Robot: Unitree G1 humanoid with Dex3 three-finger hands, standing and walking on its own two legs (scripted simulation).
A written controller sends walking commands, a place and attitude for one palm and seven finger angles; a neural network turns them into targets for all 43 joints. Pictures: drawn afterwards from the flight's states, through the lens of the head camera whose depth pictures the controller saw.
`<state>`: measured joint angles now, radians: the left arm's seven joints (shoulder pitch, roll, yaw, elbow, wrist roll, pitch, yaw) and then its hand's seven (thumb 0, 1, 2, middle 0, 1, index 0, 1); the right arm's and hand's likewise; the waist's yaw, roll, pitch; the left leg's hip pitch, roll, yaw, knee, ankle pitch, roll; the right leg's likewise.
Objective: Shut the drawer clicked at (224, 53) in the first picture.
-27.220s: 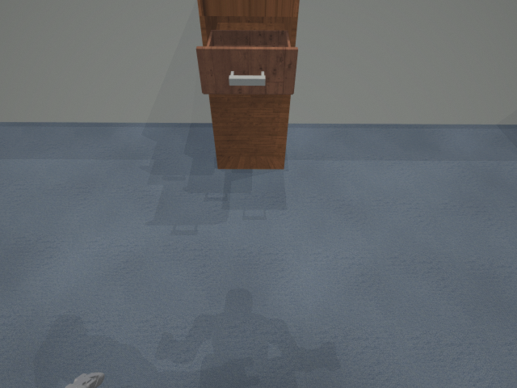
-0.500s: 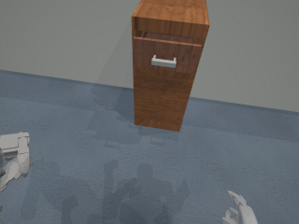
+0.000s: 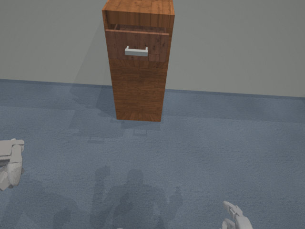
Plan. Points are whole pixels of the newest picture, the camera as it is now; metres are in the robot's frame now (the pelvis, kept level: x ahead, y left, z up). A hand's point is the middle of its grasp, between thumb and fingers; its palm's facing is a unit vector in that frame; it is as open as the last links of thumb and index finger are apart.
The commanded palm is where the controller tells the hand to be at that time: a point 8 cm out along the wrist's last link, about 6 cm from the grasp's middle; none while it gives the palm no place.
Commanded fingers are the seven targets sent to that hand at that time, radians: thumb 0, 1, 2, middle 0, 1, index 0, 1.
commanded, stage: stop stepping back and stand still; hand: left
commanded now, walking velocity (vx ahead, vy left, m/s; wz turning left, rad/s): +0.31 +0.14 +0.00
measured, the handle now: (136, 50) +0.98 +0.13 -0.03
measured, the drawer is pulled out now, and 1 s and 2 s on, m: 0.08 0.08 0.08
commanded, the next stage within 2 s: let the arm hang, fingers relaxed in 0.54 s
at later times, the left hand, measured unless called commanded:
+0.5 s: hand out of the picture +0.12 +0.27 +0.18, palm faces +0.42 -0.79 -0.45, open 3.2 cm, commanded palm +0.06 +0.30 +0.18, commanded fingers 0.00 0.90 0.90 -1.40 -1.60 -1.40 -1.60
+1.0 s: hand out of the picture -0.06 +0.20 -0.18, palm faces +0.02 -0.98 -0.18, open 3.4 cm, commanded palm none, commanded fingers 0.00 0.90 0.90 -0.64 -0.78 -0.64 -0.78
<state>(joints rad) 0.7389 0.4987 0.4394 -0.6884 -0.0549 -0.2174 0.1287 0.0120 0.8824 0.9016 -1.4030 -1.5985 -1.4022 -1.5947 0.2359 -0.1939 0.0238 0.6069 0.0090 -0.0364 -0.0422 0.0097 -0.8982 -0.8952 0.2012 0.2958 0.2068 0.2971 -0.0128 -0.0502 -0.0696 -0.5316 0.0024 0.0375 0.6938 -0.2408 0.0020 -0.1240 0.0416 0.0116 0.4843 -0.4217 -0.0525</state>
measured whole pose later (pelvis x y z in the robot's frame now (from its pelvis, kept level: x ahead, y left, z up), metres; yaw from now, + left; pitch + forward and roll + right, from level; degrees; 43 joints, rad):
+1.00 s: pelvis -0.08 +0.01 +0.00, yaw +3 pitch -1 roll -1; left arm 0.32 0.25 0.00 0.89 0.03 0.04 0.00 0.01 0.90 0.90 -0.99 -1.17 -0.98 -1.18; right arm 0.23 -0.31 -0.01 0.94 -0.03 0.03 0.00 0.01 -0.90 -0.90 0.20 0.30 0.20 0.30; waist -0.01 -0.05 0.06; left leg -0.38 -0.03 -0.03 0.53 -0.13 0.03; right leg -0.17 0.04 -0.06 0.54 -0.35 -0.04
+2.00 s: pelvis -0.03 -0.01 +0.01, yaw +1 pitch -2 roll +0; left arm 0.17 0.27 0.02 1.12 0.01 -0.01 0.03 0.00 0.90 0.90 -0.20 -0.30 -0.20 -0.30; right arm 0.14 -0.28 -0.01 1.13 -0.02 0.01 -0.02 0.00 -0.90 -0.90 0.20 0.30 0.20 0.30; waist -0.01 0.00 0.08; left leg -0.22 -0.01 0.01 0.38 -0.14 0.00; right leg 0.02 0.06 0.00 0.31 -0.30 -0.06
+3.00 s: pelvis +0.08 +0.01 +0.01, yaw -1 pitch +0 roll +0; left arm 0.23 0.17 0.06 1.09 0.03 0.01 -0.01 0.01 0.92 0.90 -0.20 -0.30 -0.20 -0.30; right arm 0.44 -0.09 -0.01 1.18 -0.04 -0.05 -0.04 0.00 -0.90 -0.90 0.20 0.29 0.20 0.30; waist -0.02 -0.02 0.10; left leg -0.07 0.04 0.11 0.40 -0.32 0.01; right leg -0.53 -0.08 -0.04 1.01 -0.28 -0.02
